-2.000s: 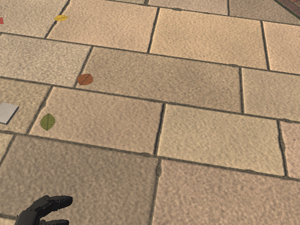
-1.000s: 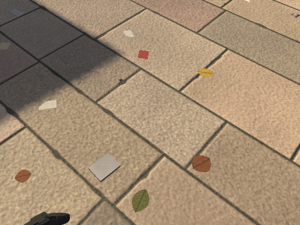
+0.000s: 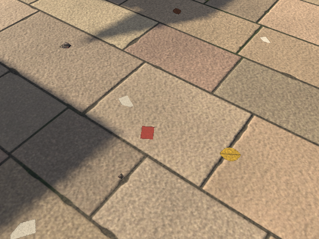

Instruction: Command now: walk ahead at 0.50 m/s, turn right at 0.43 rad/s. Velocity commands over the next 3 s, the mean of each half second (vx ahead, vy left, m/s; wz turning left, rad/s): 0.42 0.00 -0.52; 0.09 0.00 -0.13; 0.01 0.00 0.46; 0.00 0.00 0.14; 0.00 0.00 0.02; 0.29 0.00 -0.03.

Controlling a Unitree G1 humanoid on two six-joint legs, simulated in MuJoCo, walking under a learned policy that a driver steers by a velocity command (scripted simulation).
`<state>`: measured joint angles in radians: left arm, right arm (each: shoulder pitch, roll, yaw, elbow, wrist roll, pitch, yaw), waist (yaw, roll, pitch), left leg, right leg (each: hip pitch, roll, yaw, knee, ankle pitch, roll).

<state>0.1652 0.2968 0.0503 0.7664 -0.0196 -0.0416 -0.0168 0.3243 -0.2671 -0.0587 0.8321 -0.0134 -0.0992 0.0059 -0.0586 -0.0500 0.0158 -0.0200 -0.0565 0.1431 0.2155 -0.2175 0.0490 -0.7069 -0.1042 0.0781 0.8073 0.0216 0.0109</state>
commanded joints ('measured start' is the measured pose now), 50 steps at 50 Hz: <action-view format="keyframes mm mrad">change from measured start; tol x32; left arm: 1 -100 21 -3 -93 2 -13 -18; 12 281 225 84 -114 -5 -6 -14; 50 73 147 63 -95 54 55 58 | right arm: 1 -32 -164 -37 -49 8 -9 -11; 50 -234 -130 -30 -205 31 94 -16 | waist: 1 -11 80 56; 12 183 -108 -402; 31 25 -57 -132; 33 116 346 -326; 50 82 -156 -41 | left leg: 1 -47 284 -48 -98 303 121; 9 66 290 61 451 938 27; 10 -177 244 64 754 643 -15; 11 -641 24 -36 1097 -325 -77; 12 -756 27 -243 1190 -365 -59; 30 -355 27 -238 238 215 -82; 33 166 473 -721 205 848 238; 37 -145 291 -567 125 182 157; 50 -514 -28 -240 447 -204 -35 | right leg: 1 40 4 -45 -115 88 -15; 9 430 168 -186 -249 -158 -158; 12 1139 -227 743 -486 -382 -432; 21 433 3 126 -491 499 -274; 31 512 77 299 -186 65 -117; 33 206 278 128 257 -751 -8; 35 180 166 135 394 -660 51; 50 562 -161 250 -496 -164 -198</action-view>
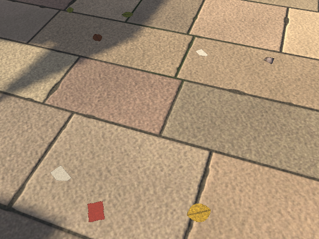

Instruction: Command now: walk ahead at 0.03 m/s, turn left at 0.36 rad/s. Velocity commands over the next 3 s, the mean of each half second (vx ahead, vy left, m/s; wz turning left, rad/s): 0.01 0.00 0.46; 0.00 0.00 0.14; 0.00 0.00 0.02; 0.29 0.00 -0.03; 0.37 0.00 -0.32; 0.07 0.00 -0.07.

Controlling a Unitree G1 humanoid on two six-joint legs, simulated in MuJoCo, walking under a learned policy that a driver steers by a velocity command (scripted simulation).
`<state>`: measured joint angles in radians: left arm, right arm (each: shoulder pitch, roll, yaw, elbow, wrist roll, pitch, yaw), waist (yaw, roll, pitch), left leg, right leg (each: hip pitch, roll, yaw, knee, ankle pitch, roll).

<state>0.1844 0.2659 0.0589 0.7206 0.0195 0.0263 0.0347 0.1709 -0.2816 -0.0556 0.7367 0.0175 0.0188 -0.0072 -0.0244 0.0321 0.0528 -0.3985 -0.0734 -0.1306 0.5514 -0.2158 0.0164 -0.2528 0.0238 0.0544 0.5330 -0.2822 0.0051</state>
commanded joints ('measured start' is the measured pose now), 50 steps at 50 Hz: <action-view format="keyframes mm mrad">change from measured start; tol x16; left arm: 1 12 172 52 -67 24 -21 13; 50 -1 86 -7 -17 -6 -64 -12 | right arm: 1 -63 -129 -44 -104 -4 -26 1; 13 -14 -110 -47 -143 7 23 43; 16 95 -329 -102 -163 -17 19 4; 50 7 -61 -7 1 -28 -11 -13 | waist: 1 45 -254 -78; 14 12 -169 -125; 16 26 292 -190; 20 0 37 -148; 34 41 88 -94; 37 -65 -211 -117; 50 29 -27 -69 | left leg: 1 -173 8 61 302 -313 -26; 4 -254 55 37 542 -299 -76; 12 -13 65 202 115 -120 -63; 14 168 28 211 -90 74 -9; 16 513 411 -355 -112 849 239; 20 343 331 -236 -176 480 244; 37 107 51 -4 -66 -128 17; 50 156 81 -38 -99 97 4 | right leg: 1 119 -371 318 -218 318 -242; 5 205 -323 145 -142 636 -208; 13 154 -304 -13 -43 543 -156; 15 -48 -209 -135 227 288 -26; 16 -363 -56 -164 540 -393 79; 18 -423 -45 31 738 -391 70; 32 -79 -50 -17 147 -73 63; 36 185 -189 116 -160 356 -19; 40 -17 -136 89 -171 11 -51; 50 48 -89 32 -100 109 -37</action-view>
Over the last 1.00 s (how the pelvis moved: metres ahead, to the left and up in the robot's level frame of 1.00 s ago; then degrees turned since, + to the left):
0.39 -0.08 -0.01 -18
